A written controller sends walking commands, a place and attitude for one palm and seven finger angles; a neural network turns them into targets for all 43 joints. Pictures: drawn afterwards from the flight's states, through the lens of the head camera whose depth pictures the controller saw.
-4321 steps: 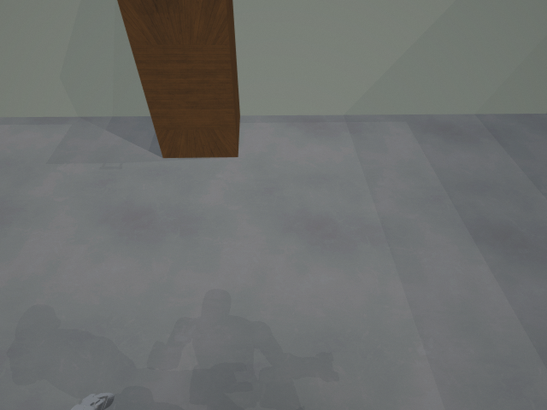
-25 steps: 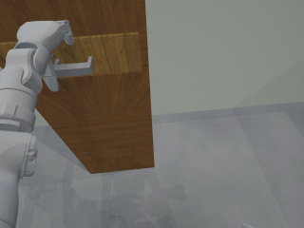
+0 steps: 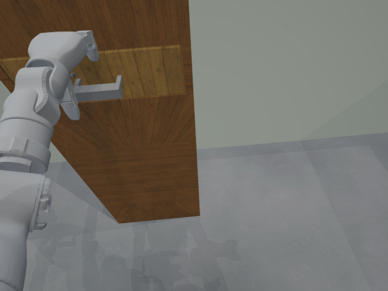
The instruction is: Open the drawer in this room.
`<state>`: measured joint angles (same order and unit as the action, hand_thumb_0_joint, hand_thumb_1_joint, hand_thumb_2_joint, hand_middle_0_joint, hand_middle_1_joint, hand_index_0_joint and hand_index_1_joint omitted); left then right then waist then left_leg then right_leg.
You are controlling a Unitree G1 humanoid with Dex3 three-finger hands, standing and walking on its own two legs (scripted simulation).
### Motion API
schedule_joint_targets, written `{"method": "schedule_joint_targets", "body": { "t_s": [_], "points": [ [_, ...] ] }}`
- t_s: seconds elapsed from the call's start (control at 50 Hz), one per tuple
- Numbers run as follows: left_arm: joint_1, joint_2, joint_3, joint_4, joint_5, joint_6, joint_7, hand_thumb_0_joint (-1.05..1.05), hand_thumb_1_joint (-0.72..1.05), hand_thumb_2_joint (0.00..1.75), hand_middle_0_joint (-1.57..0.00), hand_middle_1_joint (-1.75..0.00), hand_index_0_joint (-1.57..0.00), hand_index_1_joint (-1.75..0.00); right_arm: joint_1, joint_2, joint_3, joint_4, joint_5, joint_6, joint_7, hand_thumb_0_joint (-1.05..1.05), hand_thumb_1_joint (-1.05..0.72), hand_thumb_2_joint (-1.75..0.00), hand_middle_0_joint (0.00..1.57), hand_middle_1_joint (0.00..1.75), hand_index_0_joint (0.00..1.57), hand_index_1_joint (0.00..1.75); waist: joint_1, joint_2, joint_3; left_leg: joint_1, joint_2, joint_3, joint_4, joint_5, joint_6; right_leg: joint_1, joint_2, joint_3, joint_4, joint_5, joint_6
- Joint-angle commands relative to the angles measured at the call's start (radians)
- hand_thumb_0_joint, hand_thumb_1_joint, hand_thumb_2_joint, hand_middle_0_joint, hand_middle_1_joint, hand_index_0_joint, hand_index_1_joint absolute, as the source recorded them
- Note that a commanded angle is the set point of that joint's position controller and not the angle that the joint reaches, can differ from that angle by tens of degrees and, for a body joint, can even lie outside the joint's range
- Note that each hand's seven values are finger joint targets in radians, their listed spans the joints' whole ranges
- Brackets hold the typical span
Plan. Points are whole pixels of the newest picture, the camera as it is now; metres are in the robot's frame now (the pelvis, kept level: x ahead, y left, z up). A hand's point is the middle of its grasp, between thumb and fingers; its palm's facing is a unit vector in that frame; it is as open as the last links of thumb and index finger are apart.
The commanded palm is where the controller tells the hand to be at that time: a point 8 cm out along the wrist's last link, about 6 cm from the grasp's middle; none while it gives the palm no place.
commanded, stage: re-aim the fingers above the handle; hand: left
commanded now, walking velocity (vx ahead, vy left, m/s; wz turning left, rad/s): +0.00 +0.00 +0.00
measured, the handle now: (97, 86) +0.53 +0.22 +0.14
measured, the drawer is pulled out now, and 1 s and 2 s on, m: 0.00 0.00 0.00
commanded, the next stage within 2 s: lower the fingers behind the handle in 1.28 s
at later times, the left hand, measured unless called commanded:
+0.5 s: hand (73, 75) +0.48 +0.24 +0.20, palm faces +0.03 +0.02 -1.00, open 13.5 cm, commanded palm +0.47 +0.25 +0.25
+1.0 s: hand (73, 75) +0.48 +0.24 +0.20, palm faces +0.02 +0.02 -1.00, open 13.6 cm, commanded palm +0.46 +0.24 +0.26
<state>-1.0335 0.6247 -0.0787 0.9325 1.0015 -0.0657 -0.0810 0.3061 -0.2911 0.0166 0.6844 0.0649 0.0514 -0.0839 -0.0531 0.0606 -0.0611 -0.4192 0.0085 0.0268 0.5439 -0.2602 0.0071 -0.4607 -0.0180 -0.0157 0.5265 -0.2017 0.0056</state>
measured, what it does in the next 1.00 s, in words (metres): stands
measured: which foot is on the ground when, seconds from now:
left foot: down 0.00-1.00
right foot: down 0.00-1.00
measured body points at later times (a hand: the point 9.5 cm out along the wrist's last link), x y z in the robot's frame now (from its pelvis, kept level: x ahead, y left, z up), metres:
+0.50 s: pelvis +0.02 +0.00 +0.00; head +0.05 -0.02 +0.45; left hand +0.48 +0.23 +0.26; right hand +0.12 -0.26 -0.13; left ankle +0.00 +0.12 -0.73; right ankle +0.03 -0.12 -0.73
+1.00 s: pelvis +0.02 +0.00 +0.00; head +0.05 -0.02 +0.45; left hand +0.48 +0.23 +0.26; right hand +0.12 -0.26 -0.13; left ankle +0.00 +0.12 -0.73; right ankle +0.03 -0.12 -0.73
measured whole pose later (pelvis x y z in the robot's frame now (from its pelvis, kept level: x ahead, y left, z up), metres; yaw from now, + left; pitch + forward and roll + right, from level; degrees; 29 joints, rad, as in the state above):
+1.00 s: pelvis +0.02 +0.00 +0.00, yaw +1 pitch +6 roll +0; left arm -0.96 0.59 -0.11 0.81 0.96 -0.03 -0.13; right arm 0.26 -0.28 0.01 0.68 0.06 0.08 -0.07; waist -0.02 0.06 -0.06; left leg -0.35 0.01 0.01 0.51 -0.27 0.01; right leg -0.39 -0.02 -0.03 0.50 -0.22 0.00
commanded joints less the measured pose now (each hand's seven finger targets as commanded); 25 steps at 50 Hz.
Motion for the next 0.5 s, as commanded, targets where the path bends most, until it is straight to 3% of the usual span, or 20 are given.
{"method": "schedule_joint_targets", "body": {
  "t_s": [0.0,0.06,0.08,0.14,0.18,0.2,0.24,0.26,0.28,0.36,0.38,0.44,0.48],
  "points": [
    [-0.480,0.311,0.096,-0.155,0.002,0.033,0.044,0.00,-0.50,0.30,-0.30,-1.20,-0.30,-1.20,0.003,-0.132,-0.052,-0.104,-0.003,-0.029,-0.011,0.00,-0.90,-0.90,0.20,0.30,0.20,0.30,-0.003,-0.067,-0.309,0.077,-0.024,0.000,-0.088,0.062,0.030,0.190,0.019,0.020,-0.092,0.002,-0.015],
    [-0.466,0.323,0.107,-0.156,-0.002,0.033,0.037,0.00,-0.50,0.30,-0.30,-1.20,-0.30,-1.20,-0.005,-0.133,-0.051,-0.104,-0.003,-0.024,-0.013,0.00,-0.90,-0.90,0.20,0.30,0.20,0.30,-0.004,-0.085,-0.306,0.076,-0.022,0.005,-0.089,0.070,0.030,0.211,0.016,0.021,-0.100,0.009,-0.014],
    [-0.469,0.311,0.092,-0.154,-0.006,0.035,0.036,0.00,-0.50,0.30,-0.30,-1.20,-0.30,-1.20,-0.012,-0.131,-0.048,-0.107,0.002,-0.024,-0.013,0.00,-0.90,-0.90,0.20,0.30,0.20,0.30,-0.006,-0.080,-0.272,0.065,-0.022,0.002,-0.093,0.057,0.029,0.192,0.017,0.019,-0.101,0.000,-0.012],
    [-0.453,0.301,0.092,-0.172,-0.005,0.034,0.033,0.00,-0.50,0.30,-0.30,-1.20,-0.30,-1.20,-0.017,-0.128,-0.050,-0.113,0.000,-0.023,-0.010,0.00,-0.90,-0.90,0.20,0.30,0.20,0.30,0.006,-0.056,-0.287,0.091,-0.023,0.000,-0.097,0.080,0.028,0.192,0.021,0.012,-0.094,0.012,-0.018],
    [-0.464,0.311,0.097,-0.187,-0.008,0.030,0.032,0.00,-0.50,0.30,-0.30,-1.20,-0.30,-1.20,-0.020,-0.130,-0.050,-0.111,0.000,-0.022,-0.010,0.00,-0.90,-0.90,0.20,0.30,0.20,0.30,0.002,-0.058,-0.291,0.090,-0.023,0.003,-0.093,0.089,0.029,0.201,0.019,0.016,-0.097,0.024,-0.016],
    [-0.467,0.262,0.065,-0.201,-0.015,0.031,0.032,0.00,-0.50,0.30,-0.30,-1.20,-0.30,-1.20,-0.020,-0.125,-0.050,-0.113,-0.001,-0.022,-0.006,0.00,-0.90,-0.90,0.20,0.30,0.20,0.30,-0.001,-0.058,-0.293,0.100,-0.024,0.001,-0.092,0.094,0.029,0.199,0.020,0.014,-0.095,0.028,-0.017],
    [-0.444,0.259,0.074,-0.228,-0.016,0.031,0.031,0.00,-0.50,0.30,-0.30,-1.20,-0.30,-1.20,-0.024,-0.123,-0.055,-0.115,-0.002,-0.021,-0.003,0.00,-0.90,-0.90,0.20,0.30,0.20,0.30,0.008,-0.041,-0.316,0.128,-0.024,0.001,-0.091,0.126,0.028,0.202,0.024,0.009,-0.091,0.053,-0.021],
    [-0.446,0.235,0.057,-0.232,-0.025,0.031,0.028,0.00,-0.50,0.30,-0.30,-1.20,-0.30,-1.20,-0.025,-0.125,-0.055,-0.117,-0.002,-0.020,-0.003,0.00,-0.90,-0.90,0.20,0.30,0.20,0.30,0.001,-0.059,-0.310,0.131,-0.023,0.000,-0.091,0.125,0.029,0.206,0.022,0.009,-0.096,0.046,-0.022],
    [-0.446,0.265,0.082,-0.224,-0.024,0.035,0.031,0.00,-0.50,0.30,-0.30,-1.20,-0.30,-1.20,-0.028,-0.126,-0.053,-0.111,-0.002,-0.021,-0.004,0.00,-0.90,-0.90,0.20,0.30,0.20,0.30,0.002,-0.078,-0.301,0.124,-0.022,-0.001,-0.091,0.116,0.032,0.204,0.022,0.011,-0.099,0.044,-0.017],
    [-0.442,0.253,0.070,-0.238,-0.029,0.040,0.022,0.00,-0.50,0.30,-0.30,-1.20,-0.30,-1.20,-0.034,-0.127,-0.054,-0.112,-0.001,-0.017,-0.004,0.00,-0.90,-0.90,0.20,0.30,0.20,0.30,0.004,-0.064,-0.305,0.135,-0.025,0.003,-0.089,0.143,0.031,0.217,0.021,0.010,-0.098,0.069,-0.021],
    [-0.434,0.275,0.089,-0.217,-0.027,0.045,0.024,0.00,-0.50,0.30,-0.30,-1.20,-0.30,-1.20,-0.036,-0.126,-0.050,-0.107,-0.001,-0.016,-0.005,0.00,-0.90,-0.90,0.20,0.30,0.20,0.30,0.006,-0.079,-0.294,0.122,-0.025,0.002,-0.091,0.137,0.032,0.219,0.020,0.012,-0.097,0.072,-0.018],
    [-0.448,0.237,0.056,-0.233,-0.032,0.050,0.015,0.00,-0.50,0.30,-0.30,-1.20,-0.30,-1.20,-0.039,-0.123,-0.049,-0.108,0.000,-0.013,-0.002,0.00,-0.90,-0.90,0.20,0.30,0.20,0.30,0.003,-0.051,-0.281,0.133,-0.026,0.001,-0.094,0.143,0.028,0.199,0.022,0.004,-0.097,0.071,-0.021],
    [-0.444,0.252,0.066,-0.209,-0.031,0.053,0.015,0.00,-0.50,0.30,-0.30,-1.20,-0.30,-1.20,-0.040,-0.125,-0.048,-0.103,0.001,-0.012,-0.002,0.00,-0.90,-0.90,0.20,0.30,0.20,0.30,0.003,-0.057,-0.271,0.123,-0.026,-0.002,-0.094,0.138,0.027,0.201,0.021,0.006,-0.097,0.065,-0.021]
  ]
}}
